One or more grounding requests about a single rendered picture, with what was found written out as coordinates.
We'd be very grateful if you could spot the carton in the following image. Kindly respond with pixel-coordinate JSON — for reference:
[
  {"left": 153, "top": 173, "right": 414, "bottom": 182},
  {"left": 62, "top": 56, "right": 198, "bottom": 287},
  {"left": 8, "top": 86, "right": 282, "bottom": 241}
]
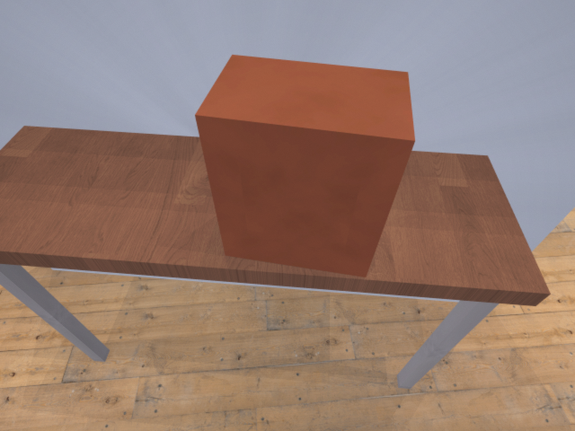
[{"left": 195, "top": 55, "right": 415, "bottom": 277}]

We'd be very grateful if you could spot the table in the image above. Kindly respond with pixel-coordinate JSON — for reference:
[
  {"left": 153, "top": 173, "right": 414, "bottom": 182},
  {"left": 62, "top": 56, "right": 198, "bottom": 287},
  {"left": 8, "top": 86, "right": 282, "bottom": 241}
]
[{"left": 0, "top": 126, "right": 551, "bottom": 389}]

